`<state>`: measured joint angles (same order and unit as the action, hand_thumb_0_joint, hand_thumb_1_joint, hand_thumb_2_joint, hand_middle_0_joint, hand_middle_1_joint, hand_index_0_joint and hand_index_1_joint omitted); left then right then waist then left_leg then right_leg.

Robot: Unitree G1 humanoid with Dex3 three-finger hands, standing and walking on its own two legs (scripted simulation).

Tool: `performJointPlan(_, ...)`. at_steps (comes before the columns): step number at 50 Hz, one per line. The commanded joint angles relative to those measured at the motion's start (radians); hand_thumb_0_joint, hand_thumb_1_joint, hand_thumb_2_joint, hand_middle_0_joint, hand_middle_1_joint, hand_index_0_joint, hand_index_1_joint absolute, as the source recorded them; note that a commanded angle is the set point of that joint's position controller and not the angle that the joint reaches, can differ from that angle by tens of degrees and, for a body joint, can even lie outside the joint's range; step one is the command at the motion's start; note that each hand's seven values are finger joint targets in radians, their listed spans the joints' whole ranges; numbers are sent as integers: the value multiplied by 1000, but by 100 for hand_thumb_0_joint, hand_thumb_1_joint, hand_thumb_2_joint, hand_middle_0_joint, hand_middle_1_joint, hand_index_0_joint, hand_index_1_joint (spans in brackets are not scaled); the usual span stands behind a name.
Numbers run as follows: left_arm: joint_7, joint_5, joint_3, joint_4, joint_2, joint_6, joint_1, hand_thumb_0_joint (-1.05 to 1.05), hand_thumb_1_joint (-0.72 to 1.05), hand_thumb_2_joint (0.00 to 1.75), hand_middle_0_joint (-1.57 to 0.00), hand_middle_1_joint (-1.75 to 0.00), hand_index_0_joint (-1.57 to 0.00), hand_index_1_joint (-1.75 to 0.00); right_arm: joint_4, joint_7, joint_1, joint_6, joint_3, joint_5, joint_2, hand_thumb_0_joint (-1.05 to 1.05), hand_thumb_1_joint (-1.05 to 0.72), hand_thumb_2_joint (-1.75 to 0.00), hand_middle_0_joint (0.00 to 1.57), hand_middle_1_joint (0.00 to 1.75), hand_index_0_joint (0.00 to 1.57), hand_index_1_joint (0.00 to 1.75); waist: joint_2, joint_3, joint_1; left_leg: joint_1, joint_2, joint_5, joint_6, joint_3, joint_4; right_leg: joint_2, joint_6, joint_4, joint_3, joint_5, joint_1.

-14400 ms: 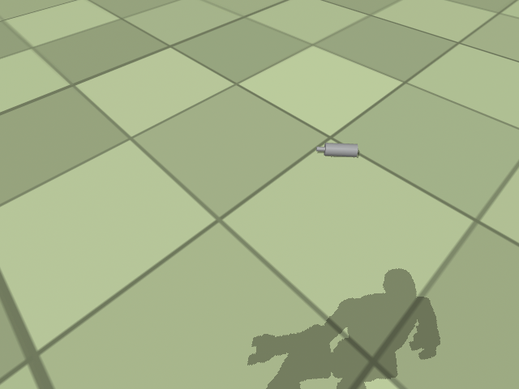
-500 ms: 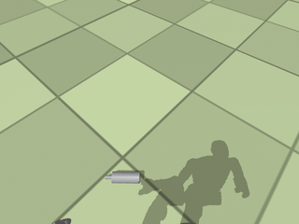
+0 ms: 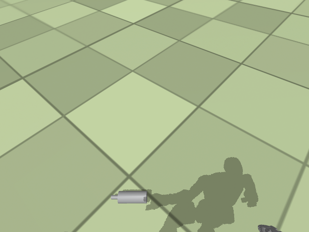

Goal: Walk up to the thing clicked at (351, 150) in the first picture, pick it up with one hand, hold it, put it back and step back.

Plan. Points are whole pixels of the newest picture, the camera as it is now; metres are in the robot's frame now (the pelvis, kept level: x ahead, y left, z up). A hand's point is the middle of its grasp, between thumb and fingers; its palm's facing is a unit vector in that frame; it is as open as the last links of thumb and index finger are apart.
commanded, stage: walk up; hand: left
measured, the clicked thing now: (129, 197) +0.44 +0.22 -0.75
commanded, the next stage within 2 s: stand in 0.58 s
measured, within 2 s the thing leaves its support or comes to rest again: neither
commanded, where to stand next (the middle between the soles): +0.02 +0.00 m, yaw +1 degrees
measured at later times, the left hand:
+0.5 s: hand out of the picture +0.08 +0.25 -0.16, palm faces +0.00 -0.95 -0.31, open 7.4 cm
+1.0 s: hand out of the picture +0.08 +0.27 -0.15, palm faces -0.02 -0.93 -0.36, open 7.4 cm
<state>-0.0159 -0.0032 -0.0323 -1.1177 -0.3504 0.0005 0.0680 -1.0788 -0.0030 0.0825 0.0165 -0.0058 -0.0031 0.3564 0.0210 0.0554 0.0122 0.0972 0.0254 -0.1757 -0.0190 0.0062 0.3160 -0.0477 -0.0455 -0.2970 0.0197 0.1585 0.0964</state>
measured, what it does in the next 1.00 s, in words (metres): stands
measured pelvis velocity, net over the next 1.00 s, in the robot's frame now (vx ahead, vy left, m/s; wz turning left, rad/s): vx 0.01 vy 0.02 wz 0.00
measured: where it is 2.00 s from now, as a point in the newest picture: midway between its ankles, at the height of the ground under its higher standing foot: outside the picture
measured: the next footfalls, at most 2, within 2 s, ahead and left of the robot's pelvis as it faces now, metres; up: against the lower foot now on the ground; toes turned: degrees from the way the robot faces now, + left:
none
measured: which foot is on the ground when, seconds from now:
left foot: down 0.00-1.00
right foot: down 0.00-1.00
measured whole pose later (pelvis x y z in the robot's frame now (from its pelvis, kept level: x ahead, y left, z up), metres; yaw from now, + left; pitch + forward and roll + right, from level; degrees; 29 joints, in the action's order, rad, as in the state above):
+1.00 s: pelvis +0.01 +0.02 +0.00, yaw +0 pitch -2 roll +0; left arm 0.00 -0.01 0.00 -1.14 -0.35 0.02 0.11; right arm -1.12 0.01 0.12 0.01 -0.01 -0.01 0.35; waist 0.01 0.04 0.00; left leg 0.09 0.00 -0.18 0.01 0.02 0.30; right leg -0.02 -0.02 -0.29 0.01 0.17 0.09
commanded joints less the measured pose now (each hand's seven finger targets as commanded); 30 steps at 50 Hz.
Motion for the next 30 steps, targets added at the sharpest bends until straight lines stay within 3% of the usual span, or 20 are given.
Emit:
performJointPlan(1, 11, -2, -43, 56, -201, 22, -45, 0, 90, 90, -20, -30, -20, -30, 46, -13, -36, 25, 43, -5, 201, 0, -90, -90, 20, 30, 20, 30, -38, -87, -7, -13, 111, 117, 42, -87, -47, 171, 13, 64, -140, -131, -20)
performJointPlan(28, 11, 0, -36, 39, -189, 16, -25, 0, 90, 90, -20, -30, -20, -30, 20, -15, -20, 28, 42, -6, 199, 0, -90, -90, 20, 30, 20, 30, -22, -72, -7, 6, 115, 93, 46, -95, -73, 167, 17, 55, -145, -114, -16)
performJointPlan(30, 17, -8, -24, 31, -194, 26, -7, 0, 90, 90, -20, -30, -20, -30, 13, -14, -14, 23, 39, -14, 196, 0, -90, -90, 20, 30, 20, 30, 6, -81, -6, 10, 117, 44, 45, -106, -82, 174, 18, 61, -145, -65, -21)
